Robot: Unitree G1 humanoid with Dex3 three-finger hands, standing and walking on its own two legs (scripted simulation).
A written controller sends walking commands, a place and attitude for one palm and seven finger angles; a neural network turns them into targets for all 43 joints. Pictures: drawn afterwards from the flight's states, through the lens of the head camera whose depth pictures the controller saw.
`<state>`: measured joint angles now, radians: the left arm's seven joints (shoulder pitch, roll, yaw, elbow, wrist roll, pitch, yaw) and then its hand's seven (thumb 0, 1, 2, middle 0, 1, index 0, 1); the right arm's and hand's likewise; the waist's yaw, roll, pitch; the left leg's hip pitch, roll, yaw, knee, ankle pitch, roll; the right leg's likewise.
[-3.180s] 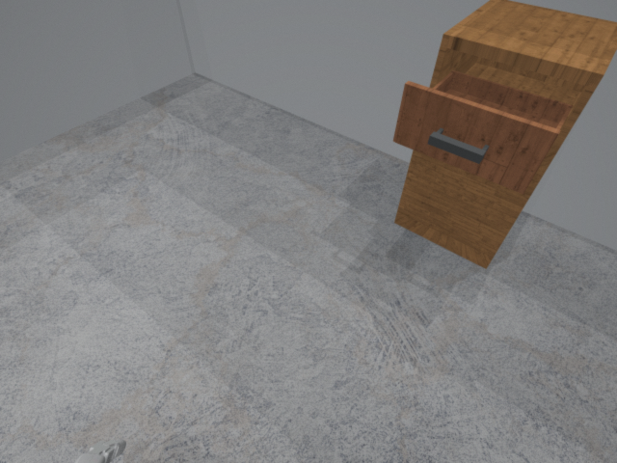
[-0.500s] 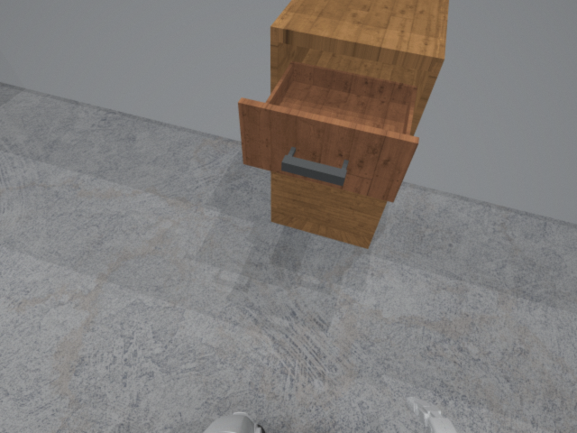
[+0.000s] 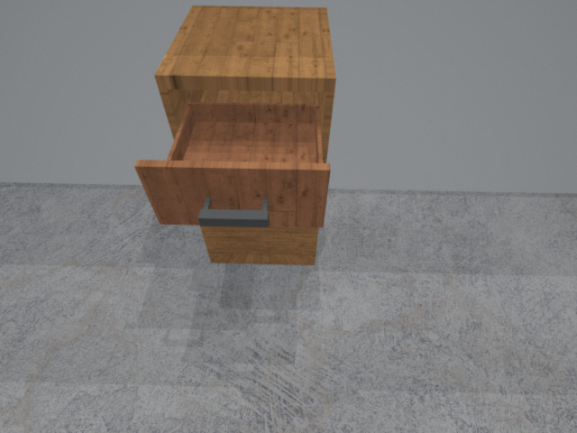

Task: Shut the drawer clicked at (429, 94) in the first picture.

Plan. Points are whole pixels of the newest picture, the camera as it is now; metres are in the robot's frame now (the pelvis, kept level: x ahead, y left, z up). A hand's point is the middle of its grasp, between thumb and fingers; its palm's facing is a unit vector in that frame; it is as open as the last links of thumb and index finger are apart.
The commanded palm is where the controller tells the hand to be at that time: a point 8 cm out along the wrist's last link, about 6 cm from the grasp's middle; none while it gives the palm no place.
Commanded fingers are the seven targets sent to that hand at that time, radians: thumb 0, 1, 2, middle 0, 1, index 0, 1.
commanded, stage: take the last steps up to it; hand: left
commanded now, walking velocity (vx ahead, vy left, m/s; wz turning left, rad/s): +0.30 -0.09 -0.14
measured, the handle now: (235, 210) +0.55 +0.12 -0.07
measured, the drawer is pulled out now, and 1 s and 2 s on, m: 0.28 0.28 0.28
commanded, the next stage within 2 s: come to a stop and stand still in 0.60 s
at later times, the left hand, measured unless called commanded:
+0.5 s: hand out of the picture +0.07 +0.17 -0.19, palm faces +0.02 -0.99 -0.11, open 7.4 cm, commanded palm none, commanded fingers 0.00 0.90 0.90 -0.20 -0.30 -0.20 -0.30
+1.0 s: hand (232, 328) +0.32 +0.11 -0.15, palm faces -0.04 -0.97 -0.24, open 7.3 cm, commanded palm none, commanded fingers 0.00 0.90 0.90 -0.20 -0.30 -0.20 -0.30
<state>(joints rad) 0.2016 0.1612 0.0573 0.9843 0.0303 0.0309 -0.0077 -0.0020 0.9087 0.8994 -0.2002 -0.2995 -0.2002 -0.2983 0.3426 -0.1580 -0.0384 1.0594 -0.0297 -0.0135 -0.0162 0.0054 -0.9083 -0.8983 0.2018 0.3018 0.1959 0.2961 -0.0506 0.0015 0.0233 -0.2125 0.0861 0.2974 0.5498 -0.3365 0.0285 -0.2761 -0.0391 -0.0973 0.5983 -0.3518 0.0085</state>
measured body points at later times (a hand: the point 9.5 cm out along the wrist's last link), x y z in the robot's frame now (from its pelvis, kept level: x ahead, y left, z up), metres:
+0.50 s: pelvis +0.13 +0.01 +0.00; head +0.15 +0.04 +0.44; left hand +0.07 +0.22 -0.17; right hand +0.19 -0.23 -0.14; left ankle +0.16 +0.11 -0.73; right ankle +0.01 -0.10 -0.67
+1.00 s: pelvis +0.22 -0.06 +0.00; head +0.25 -0.09 +0.45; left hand +0.33 +0.16 -0.13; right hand +0.18 -0.27 -0.17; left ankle +0.16 +0.08 -0.67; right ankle +0.28 -0.16 -0.73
